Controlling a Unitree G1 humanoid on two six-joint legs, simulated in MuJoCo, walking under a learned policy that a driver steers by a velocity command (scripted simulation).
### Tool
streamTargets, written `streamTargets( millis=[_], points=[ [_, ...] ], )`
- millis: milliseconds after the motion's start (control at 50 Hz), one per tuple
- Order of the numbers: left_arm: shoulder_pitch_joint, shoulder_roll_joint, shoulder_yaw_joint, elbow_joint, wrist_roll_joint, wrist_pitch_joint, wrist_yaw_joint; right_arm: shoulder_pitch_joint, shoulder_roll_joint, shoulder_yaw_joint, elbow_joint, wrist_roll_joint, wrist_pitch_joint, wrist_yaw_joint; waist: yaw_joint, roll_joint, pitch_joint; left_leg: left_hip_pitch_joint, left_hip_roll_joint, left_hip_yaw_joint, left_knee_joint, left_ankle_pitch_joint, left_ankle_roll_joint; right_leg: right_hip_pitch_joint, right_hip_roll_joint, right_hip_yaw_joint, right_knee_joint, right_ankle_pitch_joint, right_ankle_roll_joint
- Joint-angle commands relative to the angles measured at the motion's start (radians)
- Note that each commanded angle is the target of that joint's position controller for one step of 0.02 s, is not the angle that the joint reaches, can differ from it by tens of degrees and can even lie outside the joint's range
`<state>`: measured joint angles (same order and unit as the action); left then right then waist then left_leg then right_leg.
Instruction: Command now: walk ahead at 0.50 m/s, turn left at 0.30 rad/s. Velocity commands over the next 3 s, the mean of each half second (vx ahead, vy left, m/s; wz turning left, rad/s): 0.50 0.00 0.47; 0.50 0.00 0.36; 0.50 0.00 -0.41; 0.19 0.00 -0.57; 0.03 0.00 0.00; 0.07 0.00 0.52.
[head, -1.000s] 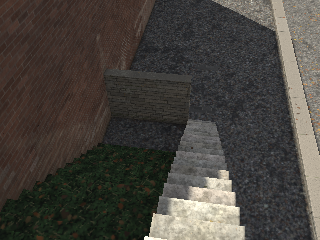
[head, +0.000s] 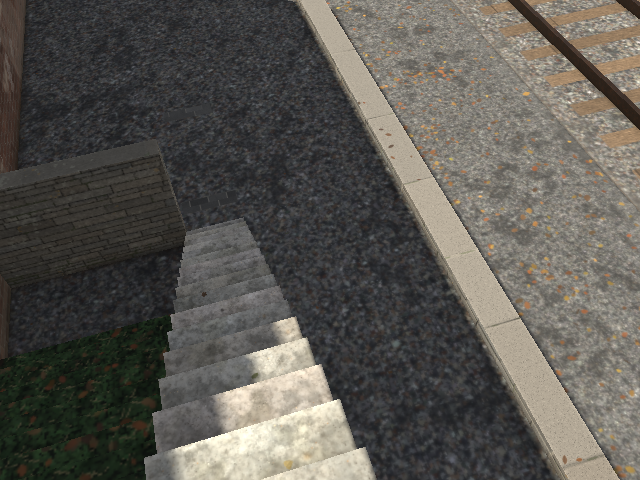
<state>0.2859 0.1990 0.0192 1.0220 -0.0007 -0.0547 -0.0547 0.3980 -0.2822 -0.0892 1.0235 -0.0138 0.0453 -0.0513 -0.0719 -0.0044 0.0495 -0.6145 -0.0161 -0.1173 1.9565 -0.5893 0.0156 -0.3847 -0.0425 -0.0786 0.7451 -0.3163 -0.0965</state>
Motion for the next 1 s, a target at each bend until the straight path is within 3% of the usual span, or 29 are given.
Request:
streamTargets(
  millis=[20, 40, 60, 100, 140, 200, 260, 280, 300, 380, 440, 480, 520, 540, 560, 580, 600, 620, 640, 680, 700, 720, 740, 760, 780, 800, 880, 920, 1000],
  points=[
    [0.18, 0.089, 0.002, -0.048, 0.027, -0.043, 0.004, 0.143, -0.043, -0.015, 0.01, -0.015, 0.055, -0.01, 0.023, -0.165, -0.151, -0.308, -0.002, -0.056, -0.122, 0.374, 0.029, 0.214, -0.381, 0.399, -0.162, 0.761, 0.025],
    [0.152, 0.057, -0.007, -0.059, 0.027, -0.052, 0.013, 0.104, -0.022, -0.011, 0.001, -0.003, 0.06, 0.012, 0.006, -0.139, -0.061, -0.314, 0.0, -0.047, -0.249, 0.457, 0.029, 0.095, -0.344, 0.332, -0.184, 0.636, 0.041],
    [0.135, 0.03, -0.026, -0.066, 0.011, -0.059, 0.028, 0.045, 0.023, 0.002, -0.026, -0.015, 0.054, 0.029, -0.007, -0.139, -0.012, -0.307, -0.006, -0.044, -0.39, 0.572, 0.02, 0.002, -0.338, 0.309, -0.213, 0.53, 0.034],
    [0.187, 0.067, -0.023, -0.032, 0.0, -0.041, 0.052, -0.057, 0.055, 0.023, -0.041, -0.034, 0.043, 0.048, 0.012, -0.076, 0.014, -0.307, -0.001, -0.015, -0.471, 0.641, 0.002, -0.01, -0.332, 0.304, -0.228, 0.481, 0.04],
    [0.246, 0.116, -0.014, -0.011, 0.03, -0.031, 0.057, -0.041, 0.031, 0.02, -0.01, -0.031, 0.036, 0.046, 0.011, -0.084, -0.022, -0.273, -0.016, -0.009, -0.447, 0.665, 0.019, 0.002, -0.33, 0.304, -0.205, 0.448, 0.025],
    [0.249, 0.05, -0.033, 0.005, 0.019, -0.039, 0.053, -0.156, 0.037, 0.026, -0.049, -0.021, 0.02, 0.052, 0.029, -0.104, 0.065, -0.392, -0.011, -0.036, -0.633, 0.87, 0.039, 0.063, -0.261, 0.216, -0.182, 0.175, 0.076],
    [0.262, 0.065, -0.027, 0.022, 0.017, -0.049, 0.061, -0.256, 0.047, 0.038, -0.116, -0.017, 0.01, 0.055, 0.053, -0.084, 0.12, -0.313, 0.009, -0.008, -0.831, 1.013, 0.037, 0.022, -0.268, 0.179, -0.233, 0.043, 0.066],
    [0.284, 0.067, -0.024, 0.033, 0.021, -0.051, 0.061, -0.282, 0.051, 0.037, -0.129, -0.015, 0.008, 0.058, 0.068, -0.078, 0.133, -0.3, 0.014, 0.001, -0.855, 1.044, 0.042, 0.034, -0.277, 0.174, -0.221, -0.003, 0.051],
    [0.324, 0.056, -0.023, 0.045, 0.051, -0.049, 0.05, -0.296, 0.033, 0.016, -0.146, -0.016, 0.02, 0.051, 0.096, -0.083, 0.127, -0.326, 0.001, -0.004, -0.87, 1.021, 0.055, 0.075, -0.272, 0.159, -0.171, -0.08, 0.027],
    [0.357, 0.054, -0.015, 0.045, 0.088, -0.025, 0.07, -0.47, 0.071, 0.019, -0.227, -0.003, 0.0, 0.073, 0.19, -0.039, 0.189, -0.317, 0.018, 0.024, -1.124, 1.04, 0.059, 0.12, -0.295, 0.142, -0.131, -0.291, -0.006],
    [0.334, 0.063, 0.0, 0.021, 0.089, -0.008, 0.073, -0.536, 0.07, 0.016, -0.267, 0.027, -0.014, 0.091, 0.225, -0.036, 0.19, -0.206, 0.075, 0.068, -1.312, 1.054, 0.059, 0.131, -0.298, 0.094, -0.08, -0.303, -0.007],
    [0.232, 0.055, 0.004, 0.003, 0.082, -0.022, 0.072, -0.46, 0.037, -0.002, -0.231, -0.002, -0.001, 0.09, 0.179, -0.069, 0.143, -0.068, 0.098, 0.11, -1.137, 1.155, 0.085, 0.046, -0.321, 0.035, 0.049, -0.139, 0.005],
    [0.184, 0.099, 0.017, -0.026, 0.078, -0.029, 0.056, -0.375, 0.003, -0.011, -0.219, 0.01, 0.007, 0.088, 0.141, -0.041, 0.098, 0.118, 0.097, 0.194, -1.227, 1.041, 0.095, 0.041, -0.306, -0.048, 0.176, 0.071, 0.044],
    [0.193, 0.118, 0.027, -0.014, 0.068, -0.01, 0.049, -0.243, -0.021, -0.014, -0.186, 0.029, -0.003, 0.088, 0.097, -0.042, 0.052, 0.245, 0.148, 0.126, -1.419, 0.958, 0.109, 0.091, -0.297, -0.039, 0.3, 0.155, 0.041],
    [0.181, 0.125, 0.028, 0.011, 0.075, 0.011, 0.057, -0.066, -0.043, -0.03, -0.107, 0.03, 0.007, 0.082, 0.024, -0.083, -0.057, 0.466, 0.101, 0.195, -1.38, 0.96, 0.112, 0.096, -0.262, -0.068, 0.509, 0.323, 0.038],
    [0.167, 0.124, 0.031, 0.0, 0.072, 0.018, 0.063, 0.076, -0.061, -0.04, -0.065, 0.016, 0.009, 0.08, -0.055, -0.035, -0.094, 0.645, 0.068, 0.18, -1.479, 0.938, 0.13, 0.029, -0.206, -0.098, 0.754, 0.319, 0.054],
    [0.197, 0.13, 0.047, -0.003, 0.064, 0.026, 0.074, 0.073, -0.095, -0.053, -0.065, -0.007, -0.003, 0.066, -0.096, 0.216, -0.023, 0.677, 0.074, 0.135, -1.646, 0.93, 0.191, -0.098, -0.039, -0.17, 1.21, -0.312, 0.07],
    [0.272, 0.042, 0.042, -0.08, 0.062, 0.027, 0.06, 0.093, -0.153, -0.026, -0.04, -0.002, -0.022, 0.082, 0.06, 0.376, -0.048, 0.975, 0.195, 0.01, -1.144, 1.712, 0.226, -0.585, 0.024, -0.08, 1.39, -0.619, 0.113],
    [0.245, 0.07, 0.031, -0.135, 0.074, 0.039, 0.056, 0.113, -0.177, -0.021, -0.057, 0.061, -0.021, 0.076, 0.05, 0.249, -0.205, 0.996, 0.27, -0.108, -1.173, 1.776, 0.263, -0.611, -0.027, -0.021, 1.31, -0.546, 0.143],
    [0.072, 0.161, 0.057, -0.145, 0.073, 0.048, 0.039, 0.022, -0.102, 0.006, -0.115, 0.048, -0.002, 0.071, 0.038, 0.001, -0.123, 0.773, 0.23, -0.191, -1.348, 1.215, 0.222, -0.619, -0.043, 0.011, 1.13, -0.385, 0.135],
    [0.204, 0.099, 0.049, -0.135, 0.078, 0.051, 0.027, 0.046, -0.136, 0.005, -0.106, 0.058, -0.012, 0.053, 0.102, 0.156, -0.15, 0.756, 0.305, -0.303, -1.278, 1.392, 0.304, -0.646, -0.057, 0.056, 1.125, -0.335, 0.145],
    [0.287, 0.108, 0.056, -0.083, 0.072, 0.063, 0.042, 0.067, -0.085, 0.027, -0.072, 0.055, -0.034, 0.057, 0.138, 0.135, -0.131, 0.66, 0.305, -0.277, -1.273, 1.354, 0.267, -0.603, -0.081, 0.115, 0.947, -0.065, 0.142],
    [0.262, 0.076, 0.042, -0.079, 0.069, 0.079, 0.05, 0.066, -0.137, 0.015, -0.078, 0.048, -0.061, 0.067, 0.132, 0.24, -0.15, 0.504, 0.337, -0.398, -1.343, 1.075, 0.303, -0.544, -0.063, 0.113, 0.926, -0.034, 0.145],
    [0.155, 0.08, 0.035, -0.098, 0.056, 0.098, 0.052, -0.017, -0.083, 0.037, -0.107, 0.029, -0.081, 0.065, 0.142, 0.102, -0.06, 0.321, 0.278, -0.356, -1.415, 0.919, 0.283, -0.482, -0.049, 0.096, 0.804, 0.026, 0.178],
    [0.102, 0.096, 0.039, -0.101, 0.066, 0.102, 0.055, -0.042, -0.084, 0.044, -0.102, 0.024, -0.087, 0.056, 0.146, 0.079, -0.026, 0.256, 0.245, -0.348, -1.39, 0.982, 0.275, -0.434, -0.032, 0.082, 0.733, 0.048, 0.177],
    [0.136, 0.119, 0.05, -0.054, 0.051, 0.105, 0.059, -0.012, -0.093, 0.048, -0.097, -0.002, -0.095, 0.052, 0.155, 0.064, -0.038, 0.221, 0.221, -0.305, -1.372, 0.974, 0.235, -0.367, -0.007, 0.066, 0.696, 0.18, 0.154],
    [0.0, 0.146, 0.067, -0.091, 0.044, 0.108, 0.04, 0.047, -0.029, 0.078, -0.061, 0.025, -0.145, 0.035, 0.138, 0.065, 0.047, 0.273, 0.108, -0.24, -1.314, 0.609, 0.153, -0.444, 0.022, 0.104, 0.337, 0.53, 0.108],
    [-0.068, 0.1, 0.05, -0.114, 0.047, 0.097, 0.026, 0.04, 0.002, 0.089, -0.062, 0.017, -0.151, 0.024, 0.113, 0.059, 0.029, 0.213, 0.077, -0.181, -1.282, 0.401, 0.136, -0.292, 0.059, 0.094, 0.171, 0.716, 0.096],
    [-0.153, 0.092, 0.048, -0.146, 0.044, 0.079, 0.01, 0.133, 0.011, 0.085, -0.046, -0.007, -0.164, 0.015, 0.037, 0.064, 0.083, 0.228, 0.082, -0.168, -1.175, 0.369, 0.148, -0.253, 0.13, 0.13, 0.044, 0.795, 0.077]
  ],
)
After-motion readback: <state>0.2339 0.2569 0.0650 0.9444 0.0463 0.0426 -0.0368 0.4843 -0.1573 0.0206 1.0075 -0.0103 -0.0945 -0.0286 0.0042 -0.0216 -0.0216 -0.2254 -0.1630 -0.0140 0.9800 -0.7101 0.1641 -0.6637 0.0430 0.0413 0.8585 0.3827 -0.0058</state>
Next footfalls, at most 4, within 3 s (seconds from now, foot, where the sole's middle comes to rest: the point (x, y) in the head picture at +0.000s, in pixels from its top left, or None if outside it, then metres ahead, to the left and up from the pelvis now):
0.58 left None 0.27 0.19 -0.95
1.16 right None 0.53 0.22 -1.14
1.72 left None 0.68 0.49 -1.34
2.26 right None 0.60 0.17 -1.14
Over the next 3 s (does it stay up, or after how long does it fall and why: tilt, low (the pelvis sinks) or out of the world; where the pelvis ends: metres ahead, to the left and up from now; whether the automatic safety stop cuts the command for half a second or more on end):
stays up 0.54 0.25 -0.43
